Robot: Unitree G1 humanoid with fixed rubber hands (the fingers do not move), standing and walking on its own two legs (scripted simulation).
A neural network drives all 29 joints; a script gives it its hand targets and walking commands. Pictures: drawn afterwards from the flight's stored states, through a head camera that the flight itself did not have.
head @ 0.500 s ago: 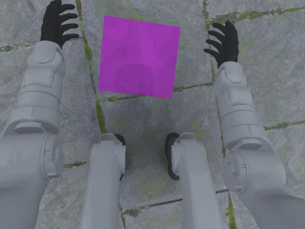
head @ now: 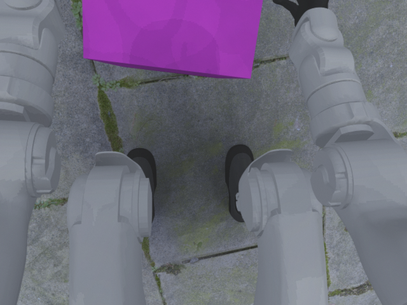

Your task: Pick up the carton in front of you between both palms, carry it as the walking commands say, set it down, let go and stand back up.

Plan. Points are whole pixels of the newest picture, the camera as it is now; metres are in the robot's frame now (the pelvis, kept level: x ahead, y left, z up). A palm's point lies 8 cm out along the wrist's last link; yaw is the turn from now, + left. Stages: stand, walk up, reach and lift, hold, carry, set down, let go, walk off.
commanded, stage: reach and lift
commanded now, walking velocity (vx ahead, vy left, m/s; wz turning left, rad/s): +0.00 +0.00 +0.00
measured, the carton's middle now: (176, 7) +0.53 +0.05 -0.25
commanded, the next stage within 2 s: none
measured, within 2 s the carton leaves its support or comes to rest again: leaves its support in 0.72 s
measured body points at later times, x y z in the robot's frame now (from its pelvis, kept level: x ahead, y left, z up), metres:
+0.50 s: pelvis +0.00 +0.00 +0.00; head +0.37 +0.03 +0.25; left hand +0.55 +0.19 -0.19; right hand +0.55 -0.12 -0.19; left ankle +0.11 +0.12 -0.34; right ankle +0.13 -0.13 -0.34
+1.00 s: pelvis +0.01 +0.00 +0.01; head +0.32 +0.04 +0.33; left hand +0.53 +0.19 -0.11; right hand +0.54 -0.11 -0.10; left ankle +0.11 +0.12 -0.34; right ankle +0.13 -0.14 -0.34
